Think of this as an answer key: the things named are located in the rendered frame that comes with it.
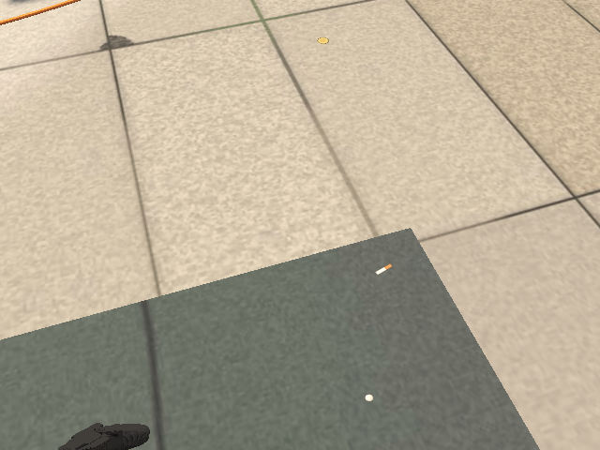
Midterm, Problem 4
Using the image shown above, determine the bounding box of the left robot hand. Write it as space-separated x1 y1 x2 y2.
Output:
58 423 150 450

